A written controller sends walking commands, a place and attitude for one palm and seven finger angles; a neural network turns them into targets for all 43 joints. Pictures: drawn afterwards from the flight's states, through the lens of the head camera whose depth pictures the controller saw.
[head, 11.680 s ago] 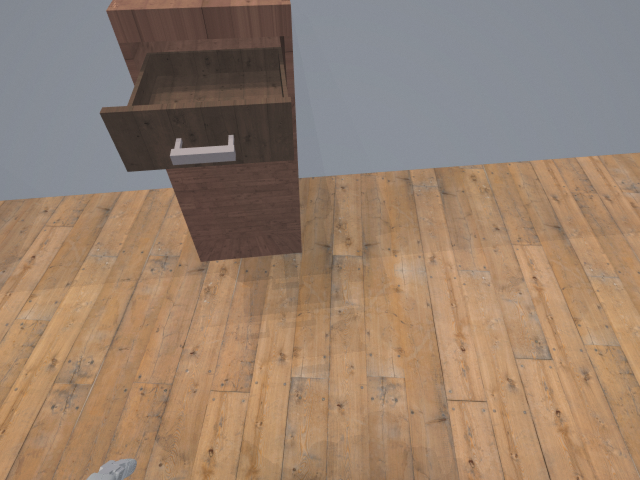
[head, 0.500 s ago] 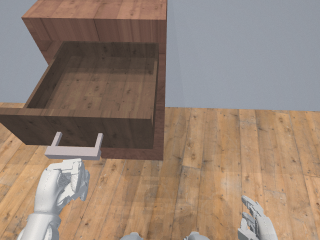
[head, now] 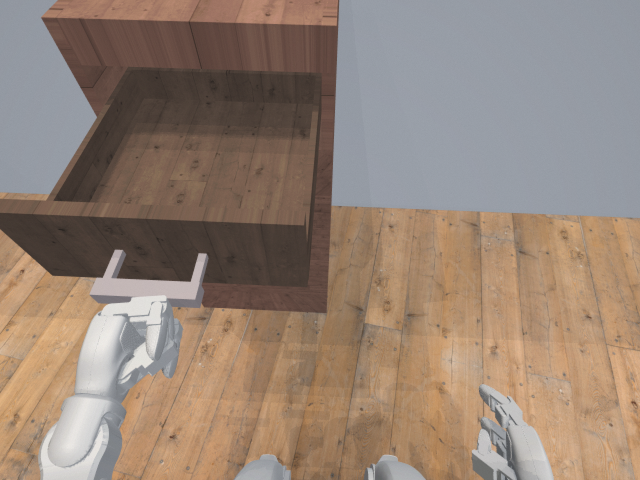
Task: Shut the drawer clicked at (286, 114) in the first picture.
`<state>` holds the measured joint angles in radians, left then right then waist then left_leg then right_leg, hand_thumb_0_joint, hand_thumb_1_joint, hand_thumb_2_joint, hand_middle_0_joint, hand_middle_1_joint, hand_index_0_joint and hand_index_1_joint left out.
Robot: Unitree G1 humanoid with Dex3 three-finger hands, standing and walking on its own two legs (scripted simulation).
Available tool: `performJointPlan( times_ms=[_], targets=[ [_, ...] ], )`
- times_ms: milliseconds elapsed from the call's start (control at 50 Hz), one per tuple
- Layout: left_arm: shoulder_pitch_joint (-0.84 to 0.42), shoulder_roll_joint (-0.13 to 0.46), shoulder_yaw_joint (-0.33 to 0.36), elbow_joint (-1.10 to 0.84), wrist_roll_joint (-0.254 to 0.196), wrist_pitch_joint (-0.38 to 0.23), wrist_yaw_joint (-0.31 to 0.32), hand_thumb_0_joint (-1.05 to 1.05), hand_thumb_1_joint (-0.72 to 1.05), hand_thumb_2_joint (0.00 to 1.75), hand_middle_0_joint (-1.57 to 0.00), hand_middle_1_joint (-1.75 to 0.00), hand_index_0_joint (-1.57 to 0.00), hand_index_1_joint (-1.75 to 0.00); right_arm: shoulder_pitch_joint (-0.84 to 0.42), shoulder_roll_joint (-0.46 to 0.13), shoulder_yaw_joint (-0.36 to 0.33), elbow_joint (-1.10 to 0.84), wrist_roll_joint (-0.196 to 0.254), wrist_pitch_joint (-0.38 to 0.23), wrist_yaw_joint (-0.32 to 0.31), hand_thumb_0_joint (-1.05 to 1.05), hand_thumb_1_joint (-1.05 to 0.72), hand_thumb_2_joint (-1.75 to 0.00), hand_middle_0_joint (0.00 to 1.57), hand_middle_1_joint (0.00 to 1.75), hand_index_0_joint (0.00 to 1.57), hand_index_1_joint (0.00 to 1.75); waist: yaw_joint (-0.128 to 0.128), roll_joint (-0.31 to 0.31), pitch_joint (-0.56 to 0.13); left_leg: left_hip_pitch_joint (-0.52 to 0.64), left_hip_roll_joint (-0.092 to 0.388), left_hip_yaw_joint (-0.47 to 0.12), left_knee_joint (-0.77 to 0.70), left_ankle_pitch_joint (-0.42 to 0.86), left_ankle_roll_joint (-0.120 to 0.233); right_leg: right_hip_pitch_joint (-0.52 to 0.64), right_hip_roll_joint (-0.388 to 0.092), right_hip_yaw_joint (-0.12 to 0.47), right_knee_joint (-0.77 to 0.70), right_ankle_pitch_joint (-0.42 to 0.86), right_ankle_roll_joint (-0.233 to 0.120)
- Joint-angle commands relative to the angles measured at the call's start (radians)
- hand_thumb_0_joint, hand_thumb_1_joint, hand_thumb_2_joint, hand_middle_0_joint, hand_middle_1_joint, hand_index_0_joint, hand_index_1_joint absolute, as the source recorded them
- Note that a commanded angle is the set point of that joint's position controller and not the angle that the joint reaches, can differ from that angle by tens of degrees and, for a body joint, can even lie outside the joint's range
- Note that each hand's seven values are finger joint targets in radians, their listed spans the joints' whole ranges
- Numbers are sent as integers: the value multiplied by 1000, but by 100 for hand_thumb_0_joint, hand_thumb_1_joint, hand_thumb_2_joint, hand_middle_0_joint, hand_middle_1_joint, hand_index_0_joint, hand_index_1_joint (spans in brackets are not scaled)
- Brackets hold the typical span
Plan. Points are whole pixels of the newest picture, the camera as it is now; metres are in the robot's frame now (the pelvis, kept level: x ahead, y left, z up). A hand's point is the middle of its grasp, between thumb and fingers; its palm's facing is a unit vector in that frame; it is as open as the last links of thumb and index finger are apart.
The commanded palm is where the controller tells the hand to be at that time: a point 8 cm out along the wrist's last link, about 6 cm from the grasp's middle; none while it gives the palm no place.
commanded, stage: push the drawer shut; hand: left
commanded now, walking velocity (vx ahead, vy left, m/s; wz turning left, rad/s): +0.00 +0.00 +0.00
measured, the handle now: (154, 276) +0.34 +0.22 +0.07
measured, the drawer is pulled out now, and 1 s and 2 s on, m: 0.28 0.18 0.05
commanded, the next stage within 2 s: none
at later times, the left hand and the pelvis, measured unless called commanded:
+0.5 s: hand (179, 313) +0.30 +0.18 +0.06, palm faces -0.01 -1.00 -0.06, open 3.3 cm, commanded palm +0.29 +0.23 +0.07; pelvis -0.01 +0.00 +0.00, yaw +0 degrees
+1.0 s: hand (195, 263) +0.36 +0.17 +0.06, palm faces +0.00 -1.00 -0.05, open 3.4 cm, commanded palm +0.35 +0.22 +0.07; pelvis -0.01 +0.00 +0.01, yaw -1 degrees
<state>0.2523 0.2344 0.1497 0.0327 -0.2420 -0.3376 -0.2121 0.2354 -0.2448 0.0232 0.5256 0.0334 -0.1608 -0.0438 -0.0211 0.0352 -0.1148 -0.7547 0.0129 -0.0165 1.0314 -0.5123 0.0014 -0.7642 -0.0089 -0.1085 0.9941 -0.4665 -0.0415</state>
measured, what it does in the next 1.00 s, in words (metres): stands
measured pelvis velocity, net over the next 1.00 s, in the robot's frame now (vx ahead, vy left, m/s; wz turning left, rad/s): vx -0.01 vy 0.00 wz -0.01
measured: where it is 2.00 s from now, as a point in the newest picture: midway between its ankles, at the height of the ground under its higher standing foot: outside the picture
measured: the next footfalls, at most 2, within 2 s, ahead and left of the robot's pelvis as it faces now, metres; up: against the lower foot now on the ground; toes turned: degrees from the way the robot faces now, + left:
none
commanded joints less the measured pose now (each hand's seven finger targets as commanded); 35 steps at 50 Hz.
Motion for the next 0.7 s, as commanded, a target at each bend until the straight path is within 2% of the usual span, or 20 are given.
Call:
performJointPlan(
  times_ms=[0, 60, 100, 120, 180, 200, 220, 260, 300, 380, 420, 440, 460, 500, 540, 560, 580, 600, 640, 680],
  targets=[
    [-129, 127, 74, -207, -31, -61, 12, 0, 90, 90, -140, -160, -140, -160, -18, -133, -54, -140, 0, -57, -9, 0, -90, -90, 20, 30, 20, 30, -18, -2, -255, 108, -17, -13, -155, 324, 22, 230, 6, 67, -150, 293, 29],
    [-188, 116, 63, -196, -29, -70, 18, 0, 90, 90, -140, -160, -140, -160, -19, -131, -54, -127, -2, -58, -7, 0, -90, -90, 20, 30, 20, 30, -26, -2, -233, 105, -18, -12, -158, 297, 19, 213, 4, 70, -157, 269, 30],
    [-210, 143, 90, -157, -28, -77, 23, 0, 90, 90, -140, -160, -140, -160, -20, -138, -54, -120, -2, -55, -9, 0, -90, -90, 20, 30, 20, 30, -27, -35, -202, 81, -16, -15, -162, 267, 21, 203, 7, 73, -166, 228, 29],
    [-256, 123, 66, -162, -24, -85, 21, 0, 90, 90, -140, -160, -140, -160, -26, -134, -53, -115, -2, -56, -8, 0, -90, -90, 20, 30, 20, 30, -35, -13, -206, 89, -19, -12, -160, 259, 22, 195, 4, 78, -167, 223, 30],
    [-304, 134, 75, -134, -22, -92, 16, 0, 90, 90, -140, -160, -140, -160, -24, -137, -55, -106, -1, -57, -8, 0, -90, -90, 20, 30, 20, 30, -32, 5, -222, 92, -19, -12, -162, 249, 20, 194, 1, 82, -167, 207, 28],
    [-334, 142, 76, -125, -21, -94, 16, 0, 90, 90, -140, -160, -140, -160, -21, -139, -55, -99, -1, -57, -10, 0, -90, -90, 20, 30, 20, 30, -40, -4, -224, 96, -17, -17, -161, 252, 22, 186, 3, 79, -163, 206, 27],
    [-336, 137, 76, -109, -20, -93, 14, 0, 90, 90, -140, -160, -140, -160, -23, -137, -55, -96, -1, -55, -9, 0, -90, -90, 20, 30, 20, 30, -32, 14, -233, 102, -18, -15, -163, 251, 20, 188, 3, 81, -164, 206, 27],
    [-389, 129, 58, -112, -17, -94, 13, 0, 90, 90, -140, -160, -140, -160, -24, -138, -55, -91, 0, -57, -10, 0, -90, -90, 20, 30, 20, 30, -37, 35, -253, 123, -17, -19, -166, 260, 19, 179, 2, 75, -158, 210, 24],
    [-449, 116, 32, -84, -12, -87, 16, 0, 90, 90, -140, -160, -140, -160, -21, -143, -54, -84, 1, -56, -12, 0, -90, -90, 20, 30, 20, 30, -54, 4, -246, 122, -12, -31, -168, 242, 21, 151, 6, 67, -155, 183, 27],
    [-528, 123, 30, -63, -5, -82, 26, 0, 90, 90, -140, -160, -140, -160, -22, -144, -54, -77, 1, -53, -14, 0, -90, -90, 20, 30, 20, 30, -46, 28, -271, 140, -15, -32, -180, 225, 18, 160, 3, 71, -162, 167, 23],
    [-536, 138, 43, -35, -1, -75, 33, 0, 90, 90, -140, -160, -140, -160, -21, -146, -53, -76, 1, -47, -13, 0, -90, -90, 20, 30, 20, 30, -43, 5, -281, 129, -15, -27, -181, 221, 20, 179, 2, 77, -167, 166, 25],
    [-558, 139, 43, -18, 2, -73, 37, 0, 90, 90, -140, -160, -140, -160, -21, -145, -53, -75, 2, -44, -14, 0, -90, -90, 20, 30, 20, 30, -45, -15, -275, 126, -14, -28, -184, 218, 21, 179, 3, 78, -169, 165, 26],
    [-601, 118, 16, -17, 5, -73, 37, 0, 90, 90, -140, -160, -140, -160, -25, -142, -50, -73, 3, -44, -14, 0, -90, -90, 20, 30, 20, 30, -53, 9, -271, 131, -15, -27, -185, 204, 19, 165, 2, 77, -171, 152, 27],
    [-619, 171, 63, 35, 8, -69, 47, 0, 90, 90, -140, -160, -140, -160, -18, -149, -49, -63, 1, -37, -16, 0, -90, -90, 20, 30, 20, 30, -50, -15, -256, 107, -13, -26, -188, 191, 22, 176, 3, 83, -179, 136, 26],
    [-652, 152, 51, 41, 10, -74, 47, 0, 90, 90, -140, -160, -140, -160, -18, -143, -49, -67, 1, -31, -14, 0, -90, -90, 20, 30, 20, 30, -47, -4, -273, 122, -17, -21, -190, 201, 21, 185, 1, 86, -180, 151, 26],
    [-649, 173, 74, 59, 9, -74, 49, 0, 90, 90, -140, -160, -140, -160, -15, -144, -49, -64, 1, -28, -14, 0, -90, -90, 20, 30, 20, 30, -38, 6, -276, 123, -16, -21, -193, 207, 19, 195, 1, 88, -181, 158, 24],
    [-662, 158, 58, 62, 10, -76, 47, 0, 90, 90, -140, -160, -140, -160, -16, -142, -47, -67, 1, -26, -12, 0, -90, -90, 20, 30, 20, 30, -40, 16, -280, 126, -19, -17, -194, 212, 19, 203, -1, 89, -183, 167, 23],
    [-664, 191, 88, 93, 10, -74, 51, 0, 90, 90, -140, -160, -140, -160, -9, -146, -47, -64, 0, -21, -12, 0, -90, -90, 20, 30, 20, 30, -39, 5, -267, 117, -16, -22, -198, 215, 19, 203, 2, 85, -181, 166, 22],
    [-683, 189, 96, 118, 7, -79, 47, 0, 90, 90, -140, -160, -140, -160, -5, -144, -47, -61, 0, -13, -10, 0, -90, -90, 20, 30, 20, 30, -36, -13, -276, 113, -17, -14, -198, 220, 18, 222, 1, 93, -187, 183, 25],
    [-726, 186, 86, 133, 12, -86, 46, 0, 90, 90, -140, -160, -140, -160, -3, -142, -47, -59, 1, -6, -10, 0, -90, -90, 20, 30, 20, 30, -41, 11, -275, 120, -17, -11, -200, 221, 17, 215, 0, 96, -188, 187, 24]
  ],
)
